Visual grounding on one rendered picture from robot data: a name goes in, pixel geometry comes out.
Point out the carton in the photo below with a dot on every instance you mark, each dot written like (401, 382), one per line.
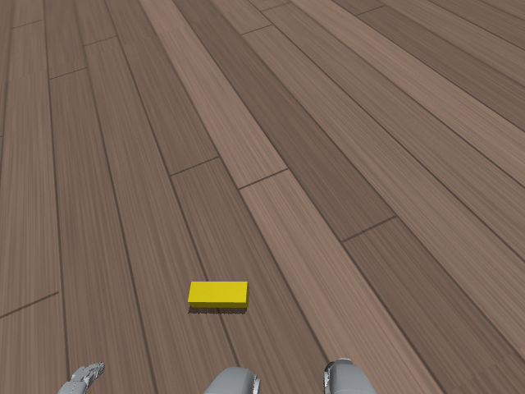
(219, 294)

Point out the left robot hand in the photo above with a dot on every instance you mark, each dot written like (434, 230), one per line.
(82, 379)

